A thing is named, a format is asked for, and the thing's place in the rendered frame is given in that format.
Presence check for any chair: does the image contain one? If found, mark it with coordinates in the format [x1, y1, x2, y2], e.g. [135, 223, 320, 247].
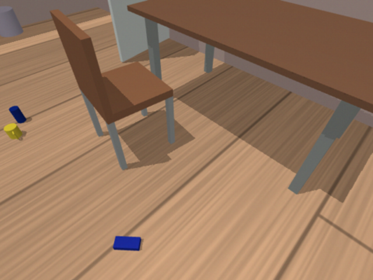
[50, 9, 175, 170]

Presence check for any table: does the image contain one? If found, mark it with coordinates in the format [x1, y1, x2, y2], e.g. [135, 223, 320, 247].
[127, 0, 373, 194]

